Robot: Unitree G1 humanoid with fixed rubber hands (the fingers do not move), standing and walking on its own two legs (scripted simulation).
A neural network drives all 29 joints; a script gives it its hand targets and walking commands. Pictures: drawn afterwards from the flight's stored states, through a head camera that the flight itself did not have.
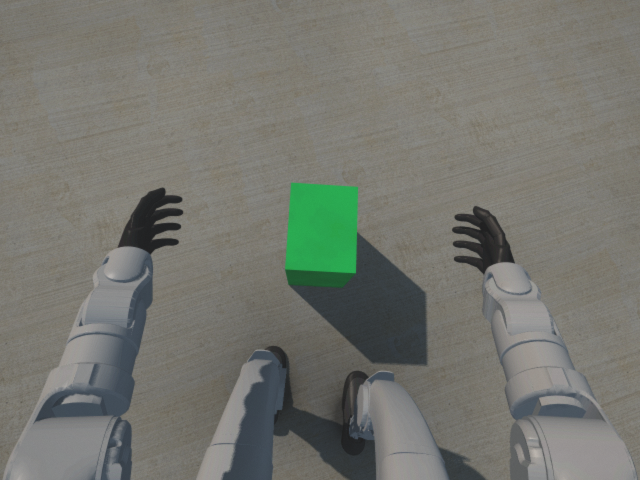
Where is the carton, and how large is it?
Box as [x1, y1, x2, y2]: [285, 183, 357, 287]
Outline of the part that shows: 291,183 285,263 288,284 342,287 355,273 357,187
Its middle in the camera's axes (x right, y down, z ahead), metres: -0.01 +0.00 +0.99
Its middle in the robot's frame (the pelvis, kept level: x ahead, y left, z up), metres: +0.50 +0.00 -0.57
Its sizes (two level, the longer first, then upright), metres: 0.202 0.155 0.276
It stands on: the floor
